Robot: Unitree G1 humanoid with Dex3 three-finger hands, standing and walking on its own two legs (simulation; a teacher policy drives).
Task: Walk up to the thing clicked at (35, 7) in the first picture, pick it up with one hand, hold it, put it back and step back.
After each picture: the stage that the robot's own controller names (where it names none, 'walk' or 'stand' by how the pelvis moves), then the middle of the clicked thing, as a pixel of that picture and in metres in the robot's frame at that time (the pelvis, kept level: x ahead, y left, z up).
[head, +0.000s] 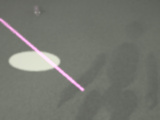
stand; (36, 10) +1.93 +0.58 -0.72
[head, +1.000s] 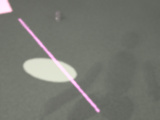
walk; (58, 16) +1.83 +0.22 -0.69
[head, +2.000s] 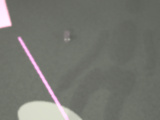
walk; (66, 36) +1.25 +0.12 -0.70
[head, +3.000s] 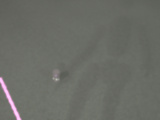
walk; (56, 75) +0.84 +0.16 -0.70
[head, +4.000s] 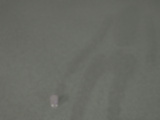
walk; (54, 101) +0.56 +0.17 -0.70
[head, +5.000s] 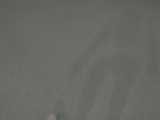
stand; out of the picture +0.45 +0.20 -0.71
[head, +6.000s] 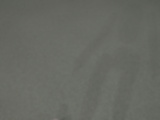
stand; out of the picture +0.42 +0.19 -0.73
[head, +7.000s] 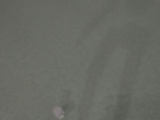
walk; (59, 112) +0.36 +0.22 -0.71
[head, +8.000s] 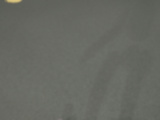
walk; out of the picture +0.41 +0.22 -0.71
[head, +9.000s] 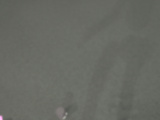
stand; (61, 113) +0.42 +0.22 -0.69
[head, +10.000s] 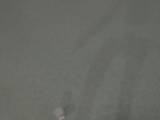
stand; (59, 113) +0.39 +0.20 -0.69
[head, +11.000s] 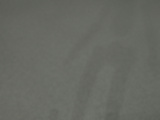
walk; out of the picture +0.34 +0.26 -0.71
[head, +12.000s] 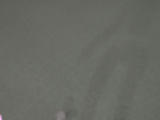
stand; (61, 117) +0.41 +0.19 -0.71
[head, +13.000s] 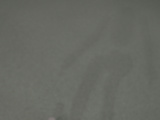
stand; out of the picture +0.42 +0.14 -0.71
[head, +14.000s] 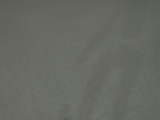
stand; out of the picture +0.39 +0.17 -0.73
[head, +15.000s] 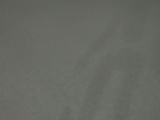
stand; out of the picture +0.39 +0.17 -0.73
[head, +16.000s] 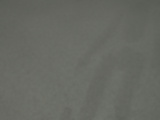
go down; out of the picture +0.38 +0.17 -0.73
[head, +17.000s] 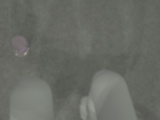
go down; (20, 46) +0.48 +0.19 -0.32
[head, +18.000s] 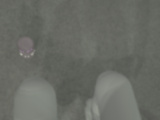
approach; (26, 48) +0.48 +0.18 -0.31
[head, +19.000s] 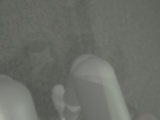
close in; out of the picture +0.47 +0.22 -0.23
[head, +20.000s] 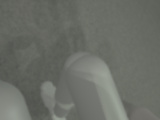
close; out of the picture +0.46 +0.24 -0.24
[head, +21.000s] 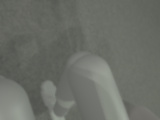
lift; out of the picture +0.44 +0.22 -0.24
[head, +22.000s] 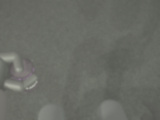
lift; (25, 76) +0.34 +0.18 -0.02
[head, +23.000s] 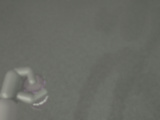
hold; (36, 92) +0.30 +0.16 -0.01
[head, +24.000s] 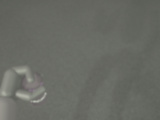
hold; (35, 90) +0.32 +0.17 -0.01
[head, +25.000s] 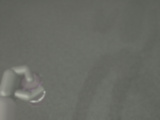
hold; (34, 90) +0.32 +0.17 -0.01
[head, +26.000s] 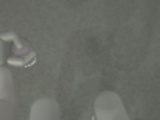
crouch; (25, 55) +0.43 +0.17 -0.08
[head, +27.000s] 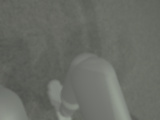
lower; out of the picture +0.47 +0.25 -0.24
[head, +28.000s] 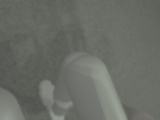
lower; out of the picture +0.46 +0.26 -0.24
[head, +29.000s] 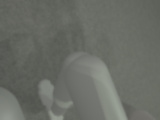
lower; out of the picture +0.46 +0.26 -0.24
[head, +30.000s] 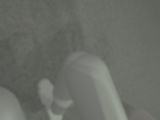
lower; out of the picture +0.47 +0.26 -0.25
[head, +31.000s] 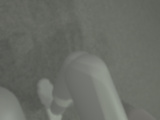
loosen; out of the picture +0.47 +0.26 -0.25
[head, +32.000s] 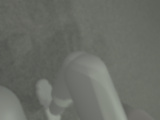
withdraw; out of the picture +0.46 +0.25 -0.25
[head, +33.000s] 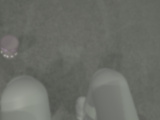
stand; (9, 47) +0.47 +0.21 -0.28
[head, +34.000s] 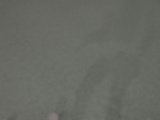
stand; out of the picture +0.40 +0.16 -0.64
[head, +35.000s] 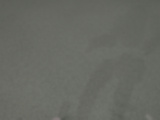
stand; out of the picture +0.41 +0.16 -0.66
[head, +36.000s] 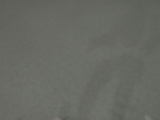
stand; out of the picture +0.40 +0.16 -0.67
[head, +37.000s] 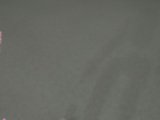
stand; out of the picture +0.42 +0.15 -0.72
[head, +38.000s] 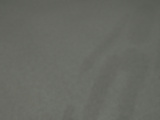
stand; out of the picture +0.40 +0.16 -0.73
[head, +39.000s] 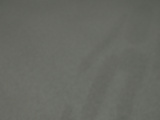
walk; out of the picture +0.40 +0.17 -0.73
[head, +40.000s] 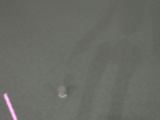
walk; (62, 92) +0.58 +0.18 -0.71
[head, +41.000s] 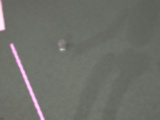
walk; (62, 45) +0.97 +0.15 -0.69
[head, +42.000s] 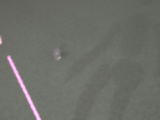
stand; (57, 54) +1.02 +0.19 -0.70
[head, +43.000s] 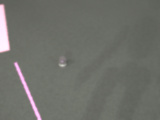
stand; (62, 62) +1.00 +0.18 -0.73
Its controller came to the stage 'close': yes
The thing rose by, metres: 0.71
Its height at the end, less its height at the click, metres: +0.00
